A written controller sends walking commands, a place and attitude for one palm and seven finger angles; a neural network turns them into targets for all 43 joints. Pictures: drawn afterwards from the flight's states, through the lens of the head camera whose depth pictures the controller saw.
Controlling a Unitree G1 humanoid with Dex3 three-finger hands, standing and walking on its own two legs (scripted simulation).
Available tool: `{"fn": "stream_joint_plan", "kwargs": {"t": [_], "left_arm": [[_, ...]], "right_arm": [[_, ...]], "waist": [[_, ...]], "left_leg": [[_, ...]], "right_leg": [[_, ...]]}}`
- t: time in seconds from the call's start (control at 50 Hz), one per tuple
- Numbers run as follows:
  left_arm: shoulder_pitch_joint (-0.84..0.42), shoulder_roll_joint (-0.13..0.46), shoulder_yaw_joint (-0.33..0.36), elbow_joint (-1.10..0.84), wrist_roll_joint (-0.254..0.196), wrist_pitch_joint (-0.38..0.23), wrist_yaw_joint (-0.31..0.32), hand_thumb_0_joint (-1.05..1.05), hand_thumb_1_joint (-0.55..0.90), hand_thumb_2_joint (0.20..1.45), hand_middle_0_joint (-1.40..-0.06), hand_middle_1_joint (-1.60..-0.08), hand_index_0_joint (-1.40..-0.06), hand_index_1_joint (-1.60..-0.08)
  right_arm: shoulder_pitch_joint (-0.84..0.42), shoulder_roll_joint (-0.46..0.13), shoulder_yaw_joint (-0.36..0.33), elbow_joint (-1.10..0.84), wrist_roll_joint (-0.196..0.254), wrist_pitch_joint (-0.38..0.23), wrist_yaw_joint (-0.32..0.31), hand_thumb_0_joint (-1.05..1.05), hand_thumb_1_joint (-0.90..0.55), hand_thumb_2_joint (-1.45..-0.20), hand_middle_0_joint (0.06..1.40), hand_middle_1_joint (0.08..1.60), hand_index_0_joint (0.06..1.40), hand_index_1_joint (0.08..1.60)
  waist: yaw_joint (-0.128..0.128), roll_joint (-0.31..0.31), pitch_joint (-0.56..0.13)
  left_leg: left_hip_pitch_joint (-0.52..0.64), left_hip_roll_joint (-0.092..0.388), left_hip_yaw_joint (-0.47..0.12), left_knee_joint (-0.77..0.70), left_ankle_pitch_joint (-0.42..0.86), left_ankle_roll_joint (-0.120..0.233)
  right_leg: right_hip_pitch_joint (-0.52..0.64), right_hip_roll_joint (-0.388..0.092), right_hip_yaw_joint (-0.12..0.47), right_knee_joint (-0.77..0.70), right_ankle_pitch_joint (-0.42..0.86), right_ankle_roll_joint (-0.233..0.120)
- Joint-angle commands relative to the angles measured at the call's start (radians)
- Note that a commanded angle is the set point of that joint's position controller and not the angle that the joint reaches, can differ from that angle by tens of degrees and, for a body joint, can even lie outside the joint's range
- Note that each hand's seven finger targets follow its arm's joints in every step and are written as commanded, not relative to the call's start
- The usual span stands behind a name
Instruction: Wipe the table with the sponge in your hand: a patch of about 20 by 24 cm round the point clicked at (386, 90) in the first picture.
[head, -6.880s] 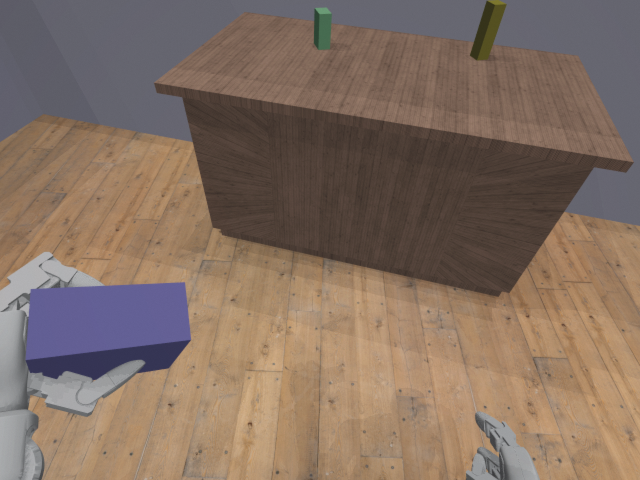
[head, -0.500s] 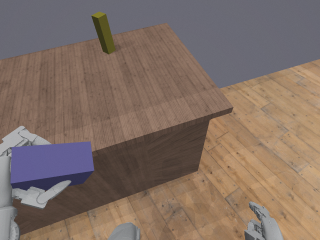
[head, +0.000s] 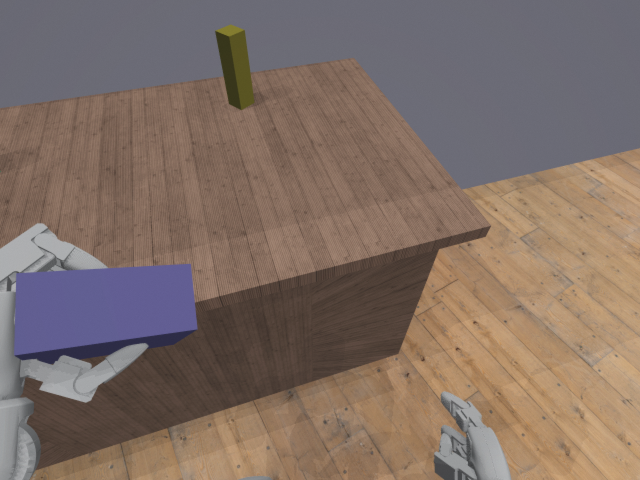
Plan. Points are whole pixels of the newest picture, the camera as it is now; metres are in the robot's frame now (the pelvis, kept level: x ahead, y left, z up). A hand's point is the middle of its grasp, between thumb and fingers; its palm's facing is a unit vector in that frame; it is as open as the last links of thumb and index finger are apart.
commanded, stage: come to a stop and stand still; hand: left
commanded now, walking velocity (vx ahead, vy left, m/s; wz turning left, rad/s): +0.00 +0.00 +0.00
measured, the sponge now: (135, 313) +0.23 +0.19 +0.16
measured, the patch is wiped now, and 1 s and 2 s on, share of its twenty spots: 0.00 0.00 0.00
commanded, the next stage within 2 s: look again from close up in 1.34 s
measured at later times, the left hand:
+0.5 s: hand out of the picture +0.21 +0.29 +0.18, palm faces +0.40 -0.83 -0.39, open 9.7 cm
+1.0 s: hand (39, 276) +0.25 +0.28 +0.18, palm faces +0.38 -0.85 -0.37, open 9.7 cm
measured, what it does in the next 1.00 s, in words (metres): stands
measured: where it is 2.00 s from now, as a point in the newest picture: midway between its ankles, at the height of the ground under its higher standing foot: outside the picture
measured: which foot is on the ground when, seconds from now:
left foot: down 0.00-1.00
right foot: down 0.00-1.00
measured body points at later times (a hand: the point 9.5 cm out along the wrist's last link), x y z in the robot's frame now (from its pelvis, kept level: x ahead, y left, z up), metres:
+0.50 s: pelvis -0.02 +0.04 +0.01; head +0.00 +0.08 +0.45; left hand +0.18 +0.34 +0.20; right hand +0.15 -0.20 -0.05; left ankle +0.06 +0.11 -0.73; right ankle +0.00 -0.10 -0.73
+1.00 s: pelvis +0.03 +0.04 +0.01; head +0.05 +0.06 +0.46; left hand +0.22 +0.33 +0.20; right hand +0.22 -0.18 -0.05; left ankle +0.06 +0.11 -0.73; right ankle +0.00 -0.09 -0.73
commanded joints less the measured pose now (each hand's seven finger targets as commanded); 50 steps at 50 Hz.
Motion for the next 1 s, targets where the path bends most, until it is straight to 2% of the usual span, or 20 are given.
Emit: {"fn": "stream_joint_plan", "kwargs": {"t": [0.0, 0.02, 0.04, 0.06, 0.08, 0.1, 0.14, 0.18, 0.22, 0.28, 0.3, 0.34, 0.38, 0.44, 0.52, 0.58, 0.68, 0.7, 0.8, 0.98], "left_arm": [[0.001, 0.174, 0.166, -0.114, -0.047, -0.042, 0.027, 0.0, 0.1, 1.3, -1.2, -1.6, -1.2, -1.6], [-0.965, 0.883, 0.678, -0.212, 0.046, -0.083, 0.006, 0.0, 0.1, 1.3, -1.2, -1.6, -1.2, -1.6], [-0.49, 0.339, 0.283, 0.272, -0.001, -0.06, -0.037, 0.0, 0.1, 1.3, -1.2, -1.6, -1.2, -1.6], [-0.248, 0.268, 0.263, 0.266, -0.03, -0.069, -0.026, 0.0, 0.1, 1.3, -1.2, -1.6, -1.2, -1.6], [-0.227, 0.215, 0.205, 0.297, -0.04, -0.056, -0.036, 0.0, 0.1, 1.3, -1.2, -1.6, -1.2, -1.6], [-0.195, 0.122, 0.114, 0.284, -0.047, -0.06, -0.048, 0.0, 0.1, 1.3, -1.2, -1.6, -1.2, -1.6], [-0.185, 0.117, 0.045, 0.128, -0.046, -0.069, -0.055, 0.0, 0.1, 1.3, -1.2, -1.6, -1.2, -1.6], [-0.141, 0.11, 0.001, 0.015, -0.035, -0.074, -0.053, 0.0, 0.1, 1.3, -1.2, -1.6, -1.2, -1.6], [-0.139, 0.154, 0.035, -0.079, -0.023, -0.083, -0.036, 0.0, 0.1, 1.3, -1.2, -1.6, -1.2, -1.6], [-0.187, 0.262, 0.155, -0.179, -0.008, -0.105, -0.012, 0.0, 0.1, 1.3, -1.2, -1.6, -1.2, -1.6], [-0.235, 0.354, 0.238, -0.251, -0.008, -0.116, 0.001, 0.0, 0.1, 1.3, -1.2, -1.6, -1.2, -1.6], [-0.241, 0.296, 0.217, -0.238, -0.01, -0.127, 0.004, 0.0, 0.1, 1.3, -1.2, -1.6, -1.2, -1.6], [-0.248, 0.279, 0.218, -0.204, -0.013, -0.131, 0.002, 0.0, 0.1, 1.3, -1.2, -1.6, -1.2, -1.6], [-0.205, 0.226, 0.187, -0.159, -0.015, -0.138, -0.01, 0.0, 0.1, 1.3, -1.2, -1.6, -1.2, -1.6], [-0.081, 0.117, 0.085, -0.072, -0.011, -0.105, -0.028, 0.0, 0.1, 1.3, -1.2, -1.6, -1.2, -1.6], [-0.093, 0.11, 0.063, -0.029, -0.003, -0.078, -0.031, 0.0, 0.1, 1.3, -1.2, -1.6, -1.2, -1.6], [-0.243, 0.162, 0.094, -0.077, 0.007, -0.072, -0.022, 0.0, 0.1, 1.3, -1.2, -1.6, -1.2, -1.6], [-0.29, 0.215, 0.132, -0.132, 0.009, -0.074, -0.017, 0.0, 0.1, 1.3, -1.2, -1.6, -1.2, -1.6], [-0.239, 0.203, 0.132, -0.168, -0.006, -0.077, -0.012, 0.0, 0.1, 1.3, -1.2, -1.6, -1.2, -1.6], [-0.052, 0.156, 0.124, -0.06, -0.033, -0.05, -0.026, 0.0, 0.1, 1.3, -1.2, -1.6, -1.2, -1.6]], "right_arm": [[-0.05, -0.151, -0.079, -0.129, 0.002, -0.023, -0.022, 0.0, -0.9, -0.9, 0.2, 0.3, 0.2, 0.3], [-0.064, -0.185, -0.118, -0.108, -0.053, -0.079, -0.043, 0.0, -0.9, -0.9, 0.2, 0.3, 0.2, 0.3], [-0.033, -0.108, -0.085, -0.075, -0.014, -0.085, -0.039, 0.0, -0.9, -0.9, 0.2, 0.3, 0.2, 0.3], [-0.027, -0.141, -0.09, -0.112, 0.014, -0.078, -0.028, 0.0, -0.9, -0.9, 0.2, 0.3, 0.2, 0.3], [-0.013, -0.175, -0.1, -0.102, 0.018, -0.077, -0.02, 0.0, -0.9, -0.9, 0.2, 0.3, 0.2, 0.3], [-0.034, -0.172, -0.101, -0.111, 0.025, -0.087, -0.011, 0.0, -0.9, -0.9, 0.2, 0.3, 0.2, 0.3], [-0.048, -0.195, -0.101, -0.144, 0.03, -0.09, 0.013, 0.0, -0.9, -0.9, 0.2, 0.3, 0.2, 0.3], [-0.08, -0.178, -0.092, -0.167, 0.028, -0.093, 0.021, 0.0, -0.9, -0.9, 0.2, 0.3, 0.2, 0.3], [-0.097, -0.186, -0.088, -0.183, 0.024, -0.099, 0.017, 0.0, -0.9, -0.9, 0.2, 0.3, 0.2, 0.3], [-0.094, -0.198, -0.091, -0.184, 0.007, -0.106, -0.002, 0.0, -0.9, -0.9, 0.2, 0.3, 0.2, 0.3], [-0.098, -0.205, -0.091, -0.186, 0.001, -0.107, -0.01, 0.0, -0.9, -0.9, 0.2, 0.3, 0.2, 0.3], [-0.087, -0.194, -0.084, -0.181, -0.001, -0.115, -0.014, 0.0, -0.9, -0.9, 0.2, 0.3, 0.2, 0.3], [-0.075, -0.191, -0.088, -0.177, 0.001, -0.124, -0.013, 0.0, -0.9, -0.9, 0.2, 0.3, 0.2, 0.3], [-0.058, -0.188, -0.089, -0.172, -0.002, -0.144, -0.006, 0.0, -0.9, -0.9, 0.2, 0.3, 0.2, 0.3], [-0.041, -0.189, -0.089, -0.155, 0.002, -0.145, 0.015, 0.0, -0.9, -0.9, 0.2, 0.3, 0.2, 0.3], [-0.048, -0.195, -0.085, -0.142, 0.0, -0.132, 0.016, 0.0, -0.9, -0.9, 0.2, 0.3, 0.2, 0.3], [-0.08, -0.187, -0.069, -0.137, -0.007, -0.115, 0.0, 0.0, -0.9, -0.9, 0.2, 0.3, 0.2, 0.3], [-0.101, -0.189, -0.065, -0.14, -0.012, -0.114, -0.007, 0.0, -0.9, -0.9, 0.2, 0.3, 0.2, 0.3], [-0.106, -0.177, -0.059, -0.153, -0.015, -0.11, -0.011, 0.0, -0.9, -0.9, 0.2, 0.3, 0.2, 0.3], [-0.079, -0.185, -0.075, -0.156, 0.0, -0.061, -0.005, 0.0, -0.9, -0.9, 0.2, 0.3, 0.2, 0.3]], "waist": [[-0.023, -0.116, -0.14], [0.061, -0.248, 0.027], [0.005, -0.232, -0.166], [0.027, -0.167, -0.149], [0.023, -0.118, -0.163], [0.027, 0.013, -0.206], [0.033, -0.055, -0.18], [0.034, -0.073, -0.13], [0.026, -0.067, -0.091], [0.022, -0.016, -0.082], [0.021, 0.052, -0.074], [0.021, 0.205, -0.107], [0.024, 0.254, -0.141], [0.02, 0.226, -0.163], [0.012, 0.057, -0.172], [0.01, -0.026, -0.12], [0.012, 0.017, -0.131], [0.015, 0.07, -0.144], [0.025, 0.107, -0.216], [0.015, 0.026, -0.23]], "left_leg": [[0.111, 0.001, -0.043, 0.025, -0.1, -0.018], [-0.07, -0.012, 0.03, 0.088, -0.022, -0.029], [0.028, -0.067, -0.089, 0.068, -0.026, -0.002], [0.073, -0.042, -0.06, 0.001, 0.03, -0.005], [0.108, -0.048, -0.061, -0.058, 0.024, 0.003], [0.176, -0.047, -0.063, -0.103, 0.065, 0.016], [0.17, -0.004, -0.126, -0.122, 0.101, 0.036], [0.111, 0.002, -0.15, -0.16, -0.081, 0.047], [0.042, -0.008, -0.158, -0.19, -0.232, 0.046], [0.042, -0.029, -0.152, -0.188, -0.284, 0.034], [0.033, -0.019, -0.176, -0.228, -0.293, 0.032], [-0.017, 0.027, -0.229, -0.316, -0.334, 0.049], [-0.035, 0.056, -0.233, -0.328, -0.342, 0.055], [-0.009, 0.066, -0.25, -0.353, -0.398, 0.047], [0.055, 0.046, -0.239, -0.316, -0.319, 0.026], [0.063, 0.019, -0.213, -0.293, -0.294, 0.014], [0.11, -0.002, -0.2, -0.293, -0.22, 0.006], [0.124, -0.006, -0.193, -0.29, -0.191, 0.006], [0.188, -0.015, -0.189, -0.266, -0.051, 0.003], [0.228, -0.04, -0.13, -0.189, 0.263, -0.015]], "right_leg": [[-0.108, -0.181, 0.267, -0.252, 0.017, -0.043], [-0.123, -0.147, 0.307, -0.322, 0.343, -0.023], [-0.051, -0.237, 0.338, -0.195, 0.335, -0.091], [-0.006, -0.198, 0.293, -0.209, 0.373, -0.042], [0.041, -0.177, 0.24, -0.189, 0.323, -0.027], [0.048, -0.144, 0.196, -0.148, 0.271, -0.018], [0.006, -0.106, 0.166, -0.177, 0.1, 0.031], [-0.031, -0.1, 0.171, -0.228, -0.094, 0.031], [-0.036, -0.09, 0.16, -0.248, -0.213, 0.016], [-0.083, -0.077, 0.176, -0.272, -0.295, -0.003], [-0.071, -0.057, 0.152, -0.244, -0.268, 0.0], [0.047, -0.008, 0.095, -0.119, -0.099, 0.006], [0.111, 0.005, 0.077, -0.06, -0.025, 0.008], [0.117, 0.014, 0.075, -0.073, -0.032, 0.008], [0.085, 0.009, 0.098, -0.171, -0.002, 0.011], [0.014, 0.0, 0.135, -0.249, -0.028, 0.015], [0.007, 0.006, 0.136, -0.26, 0.019, 0.018], [0.017, 0.009, 0.134, -0.252, 0.043, 0.018], [0.069, 0.007, 0.116, -0.229, 0.13, 0.013], [0.071, -0.001, 0.1, -0.26, 0.293, 0.024]]}}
